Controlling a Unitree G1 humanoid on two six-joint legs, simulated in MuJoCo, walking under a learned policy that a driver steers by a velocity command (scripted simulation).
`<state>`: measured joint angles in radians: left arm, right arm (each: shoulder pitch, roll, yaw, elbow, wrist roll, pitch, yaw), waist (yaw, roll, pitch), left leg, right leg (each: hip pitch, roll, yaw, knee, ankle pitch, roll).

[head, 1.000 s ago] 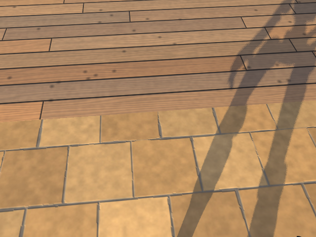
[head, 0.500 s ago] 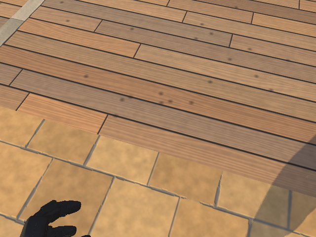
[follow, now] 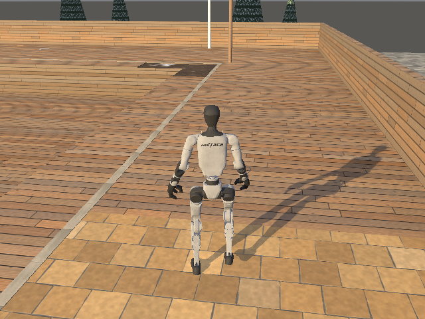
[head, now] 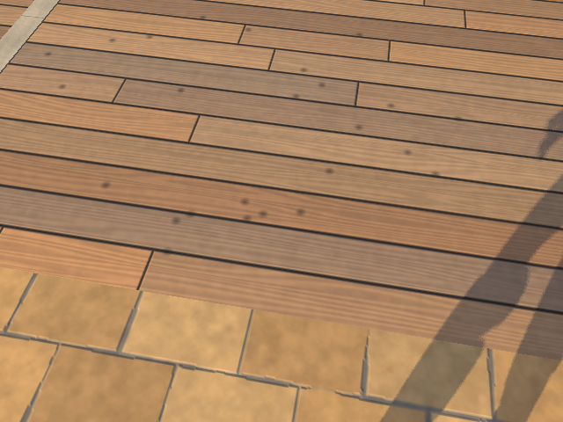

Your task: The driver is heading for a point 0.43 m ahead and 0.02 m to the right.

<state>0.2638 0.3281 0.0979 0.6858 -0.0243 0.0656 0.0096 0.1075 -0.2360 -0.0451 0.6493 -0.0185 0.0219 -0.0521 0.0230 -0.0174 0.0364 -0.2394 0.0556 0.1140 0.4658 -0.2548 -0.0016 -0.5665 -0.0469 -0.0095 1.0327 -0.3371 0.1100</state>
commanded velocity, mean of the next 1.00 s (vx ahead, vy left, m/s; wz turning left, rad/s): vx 0.05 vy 0.00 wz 0.14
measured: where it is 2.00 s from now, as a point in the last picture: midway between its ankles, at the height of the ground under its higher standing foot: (349, 370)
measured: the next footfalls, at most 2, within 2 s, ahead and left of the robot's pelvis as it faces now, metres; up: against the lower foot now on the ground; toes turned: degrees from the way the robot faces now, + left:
right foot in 0.12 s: +0.05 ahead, -0.15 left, +0.00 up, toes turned -12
left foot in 0.66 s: +0.06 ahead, +0.08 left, +0.00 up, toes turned +3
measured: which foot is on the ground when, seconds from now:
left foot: down 0.00-0.14, up 0.16-0.64, down 0.66-1.00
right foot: up 0.00-0.10, down 0.12-0.68, up 0.70-1.00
